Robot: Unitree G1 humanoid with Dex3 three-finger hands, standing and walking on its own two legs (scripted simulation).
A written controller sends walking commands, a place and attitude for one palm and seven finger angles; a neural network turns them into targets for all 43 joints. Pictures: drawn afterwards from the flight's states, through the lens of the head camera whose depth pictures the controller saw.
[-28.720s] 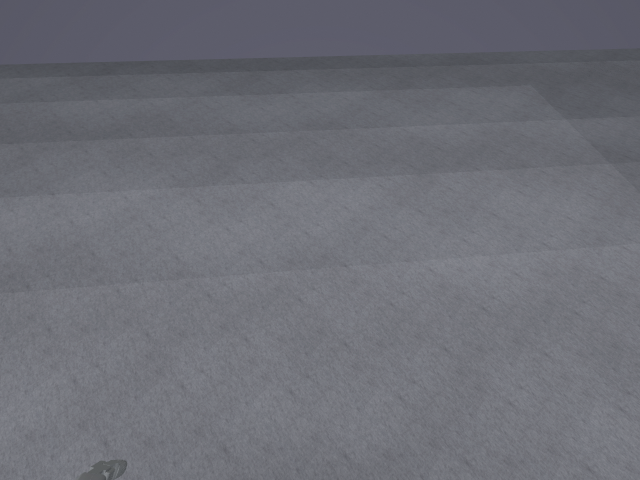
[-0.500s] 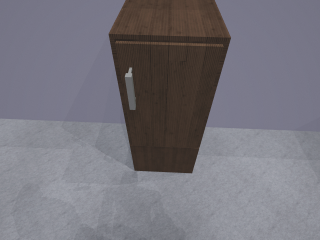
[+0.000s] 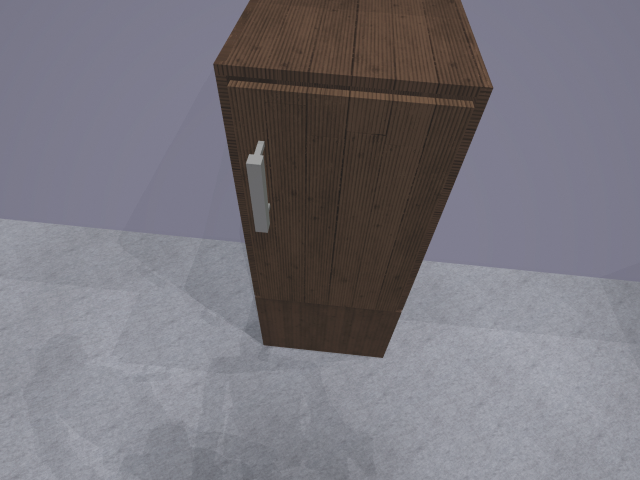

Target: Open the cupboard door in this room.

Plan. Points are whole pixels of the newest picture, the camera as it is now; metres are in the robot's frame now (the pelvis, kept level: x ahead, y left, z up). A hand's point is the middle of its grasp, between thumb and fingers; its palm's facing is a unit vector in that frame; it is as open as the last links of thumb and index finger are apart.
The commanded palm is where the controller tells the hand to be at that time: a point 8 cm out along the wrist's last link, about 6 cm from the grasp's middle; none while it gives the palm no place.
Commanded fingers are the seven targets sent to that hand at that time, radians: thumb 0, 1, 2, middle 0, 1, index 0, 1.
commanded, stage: come to a stop and stand still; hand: left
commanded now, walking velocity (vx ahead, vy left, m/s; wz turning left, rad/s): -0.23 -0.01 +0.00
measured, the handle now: (261, 188) +0.56 +0.16 +0.01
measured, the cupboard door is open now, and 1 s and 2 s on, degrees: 0 0 0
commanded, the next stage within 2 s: look again from close up in 0.98 s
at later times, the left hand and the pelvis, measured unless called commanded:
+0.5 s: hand out of the picture +0.07 +0.14 -0.15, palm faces +0.01 -0.97 -0.26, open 7.4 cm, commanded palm none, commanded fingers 0.00 0.90 0.90 -0.20 -0.30 -0.20 -0.30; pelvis -0.01 -0.05 +0.00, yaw -1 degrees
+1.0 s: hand out of the picture -0.04 +0.13 -0.17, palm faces +0.05 -0.98 -0.17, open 7.4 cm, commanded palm none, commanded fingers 0.00 0.90 0.90 -0.20 -0.30 -0.20 -0.30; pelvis -0.03 -0.03 +0.01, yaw -1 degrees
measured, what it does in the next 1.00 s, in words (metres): steps on the spot: left foot, then right foot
